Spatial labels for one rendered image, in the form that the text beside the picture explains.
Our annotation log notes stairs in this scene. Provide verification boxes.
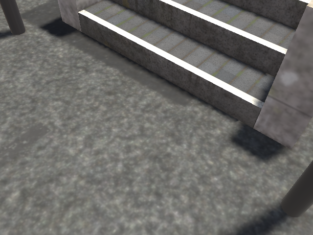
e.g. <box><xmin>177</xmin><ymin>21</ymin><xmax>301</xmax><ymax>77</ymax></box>
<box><xmin>78</xmin><ymin>0</ymin><xmax>308</xmax><ymax>128</ymax></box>

